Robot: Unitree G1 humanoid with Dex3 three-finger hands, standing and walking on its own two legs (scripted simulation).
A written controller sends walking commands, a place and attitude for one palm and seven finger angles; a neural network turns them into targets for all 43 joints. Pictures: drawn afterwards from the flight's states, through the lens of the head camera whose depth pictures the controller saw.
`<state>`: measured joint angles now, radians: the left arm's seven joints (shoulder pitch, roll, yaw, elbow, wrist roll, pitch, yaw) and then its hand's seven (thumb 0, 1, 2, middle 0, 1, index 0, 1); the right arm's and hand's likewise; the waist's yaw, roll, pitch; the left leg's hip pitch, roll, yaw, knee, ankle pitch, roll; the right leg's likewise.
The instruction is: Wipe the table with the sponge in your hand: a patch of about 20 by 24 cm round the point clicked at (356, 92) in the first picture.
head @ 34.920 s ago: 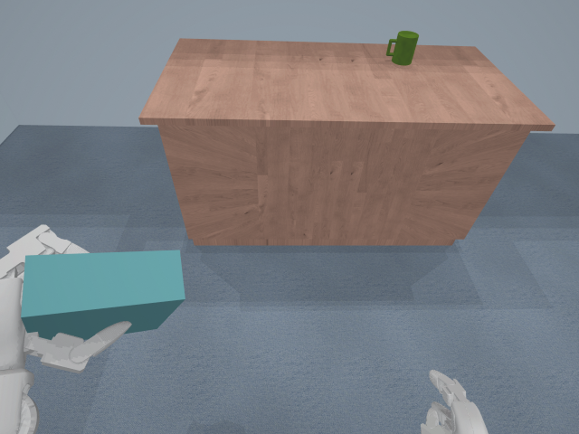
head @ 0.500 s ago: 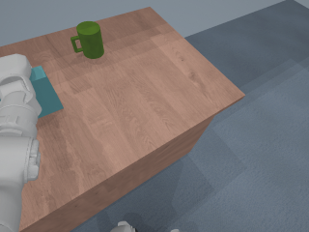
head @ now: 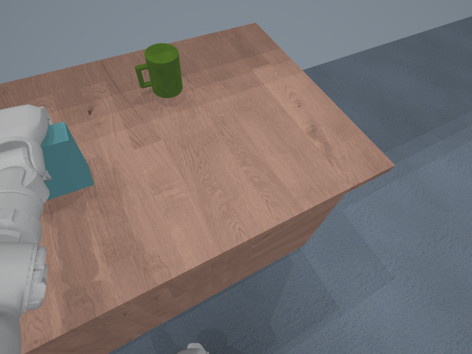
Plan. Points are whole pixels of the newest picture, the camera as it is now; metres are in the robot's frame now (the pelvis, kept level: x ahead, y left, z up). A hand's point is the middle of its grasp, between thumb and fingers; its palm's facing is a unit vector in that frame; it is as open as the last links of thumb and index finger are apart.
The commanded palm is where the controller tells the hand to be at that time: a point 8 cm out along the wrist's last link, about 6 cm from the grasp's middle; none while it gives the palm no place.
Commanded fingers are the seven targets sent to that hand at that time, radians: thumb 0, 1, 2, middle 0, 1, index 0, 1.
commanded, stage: wipe back along the first lane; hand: left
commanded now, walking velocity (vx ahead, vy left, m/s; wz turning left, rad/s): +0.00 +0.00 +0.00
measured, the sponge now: (44, 174) +0.43 +0.36 -0.01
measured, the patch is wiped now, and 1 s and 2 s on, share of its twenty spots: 1.00 1.00 1.00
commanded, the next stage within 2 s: lift the sponge slowly off the table in 1.48 s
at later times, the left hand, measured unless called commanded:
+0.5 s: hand (32, 168) +0.41 +0.34 +0.05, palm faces -0.10 +0.00 -1.00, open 9.5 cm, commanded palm +0.38 +0.31 +0.08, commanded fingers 0.00 0.10 1.30 -1.20 -1.60 -1.20 -1.60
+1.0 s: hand (41, 189) +0.37 +0.32 +0.05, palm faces -0.05 +0.00 -1.00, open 9.5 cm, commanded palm +0.32 +0.29 +0.07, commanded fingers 0.00 0.10 1.30 -1.20 -1.60 -1.20 -1.60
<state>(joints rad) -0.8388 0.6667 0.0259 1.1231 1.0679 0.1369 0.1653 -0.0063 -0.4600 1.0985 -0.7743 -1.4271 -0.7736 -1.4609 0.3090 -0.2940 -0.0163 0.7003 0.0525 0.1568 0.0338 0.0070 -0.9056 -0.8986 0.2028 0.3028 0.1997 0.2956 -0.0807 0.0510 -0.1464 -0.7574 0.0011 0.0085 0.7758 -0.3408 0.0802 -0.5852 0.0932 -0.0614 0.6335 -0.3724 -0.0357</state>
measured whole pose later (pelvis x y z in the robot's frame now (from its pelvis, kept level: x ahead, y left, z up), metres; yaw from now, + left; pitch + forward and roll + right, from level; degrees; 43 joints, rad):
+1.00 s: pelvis +0.00 +0.02 +0.01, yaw +1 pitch +11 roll -4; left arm -0.50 0.43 -0.14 0.75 0.98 0.30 0.25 0.00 -0.43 1.10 -0.74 -1.47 -0.74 -1.50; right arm 0.20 -0.26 -0.01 0.68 0.09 0.19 0.05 0.01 -0.91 -0.90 0.20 0.30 0.20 0.30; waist 0.02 0.08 -0.16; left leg -0.57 -0.05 0.02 0.68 -0.31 0.11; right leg -0.41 0.05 -0.05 0.57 -0.36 -0.01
